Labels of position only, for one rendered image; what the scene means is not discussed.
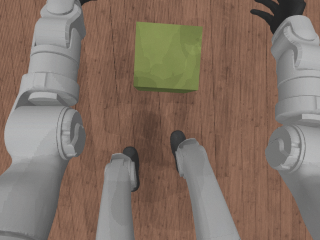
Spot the robot foot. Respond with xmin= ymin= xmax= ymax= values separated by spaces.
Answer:
xmin=170 ymin=130 xmax=186 ymax=173
xmin=122 ymin=146 xmax=140 ymax=192

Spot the robot right upper arm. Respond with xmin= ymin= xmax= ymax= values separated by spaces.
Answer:
xmin=265 ymin=124 xmax=320 ymax=240

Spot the robot right forearm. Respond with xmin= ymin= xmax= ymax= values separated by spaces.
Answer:
xmin=270 ymin=15 xmax=320 ymax=129

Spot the robot left upper arm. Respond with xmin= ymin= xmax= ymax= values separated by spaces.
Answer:
xmin=0 ymin=106 xmax=86 ymax=240

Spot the left robot foot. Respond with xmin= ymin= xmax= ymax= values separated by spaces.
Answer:
xmin=122 ymin=146 xmax=140 ymax=192

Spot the right robot foot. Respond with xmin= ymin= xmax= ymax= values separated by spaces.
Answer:
xmin=170 ymin=130 xmax=186 ymax=173

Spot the carton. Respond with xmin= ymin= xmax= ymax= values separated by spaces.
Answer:
xmin=133 ymin=21 xmax=203 ymax=94

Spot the robot right hand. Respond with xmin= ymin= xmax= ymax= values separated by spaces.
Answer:
xmin=250 ymin=0 xmax=306 ymax=34

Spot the robot left forearm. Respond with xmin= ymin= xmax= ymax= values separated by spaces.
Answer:
xmin=4 ymin=0 xmax=86 ymax=153

